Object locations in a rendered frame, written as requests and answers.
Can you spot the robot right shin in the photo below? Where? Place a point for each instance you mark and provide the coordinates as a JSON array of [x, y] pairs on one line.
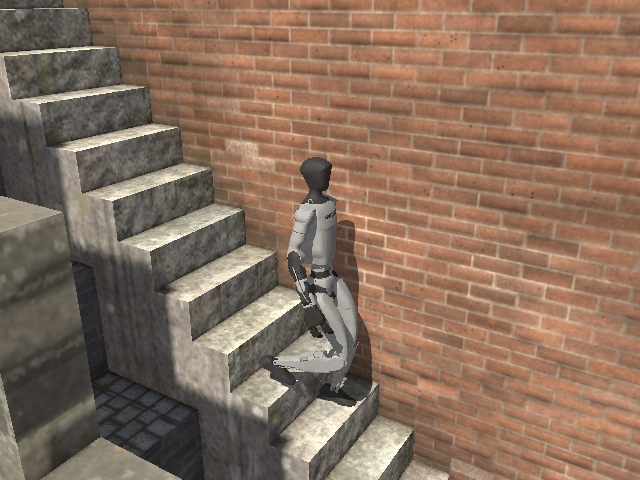
[[313, 362]]

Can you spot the robot right hand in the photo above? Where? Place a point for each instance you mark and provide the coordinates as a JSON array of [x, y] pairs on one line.
[[314, 317]]

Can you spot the robot right forearm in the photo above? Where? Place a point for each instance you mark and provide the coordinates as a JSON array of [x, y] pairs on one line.
[[294, 261]]

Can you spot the robot torso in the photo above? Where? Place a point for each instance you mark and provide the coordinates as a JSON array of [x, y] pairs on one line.
[[320, 245]]

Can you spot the robot left hand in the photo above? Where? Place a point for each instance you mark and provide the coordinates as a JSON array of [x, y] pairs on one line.
[[335, 274]]

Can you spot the right robot upper arm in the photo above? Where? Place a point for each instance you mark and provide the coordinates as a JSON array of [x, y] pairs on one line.
[[303, 218]]

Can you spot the left robot upper arm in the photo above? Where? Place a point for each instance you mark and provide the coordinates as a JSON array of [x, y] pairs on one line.
[[334, 200]]

